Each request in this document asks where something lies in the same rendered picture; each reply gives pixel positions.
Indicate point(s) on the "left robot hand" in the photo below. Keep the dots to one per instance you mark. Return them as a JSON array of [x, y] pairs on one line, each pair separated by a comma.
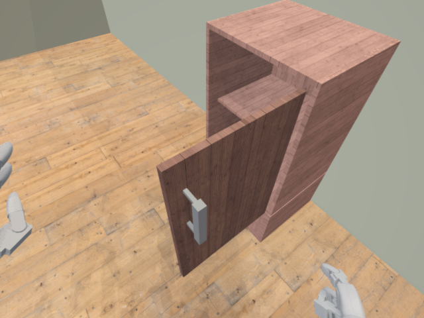
[[12, 234]]

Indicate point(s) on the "right robot hand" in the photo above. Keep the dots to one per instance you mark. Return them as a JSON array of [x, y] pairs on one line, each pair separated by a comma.
[[343, 302]]

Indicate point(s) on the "cupboard door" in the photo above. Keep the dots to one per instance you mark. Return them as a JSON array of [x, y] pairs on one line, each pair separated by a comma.
[[233, 172]]

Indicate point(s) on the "handle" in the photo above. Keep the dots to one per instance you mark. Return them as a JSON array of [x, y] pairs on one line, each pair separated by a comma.
[[199, 212]]

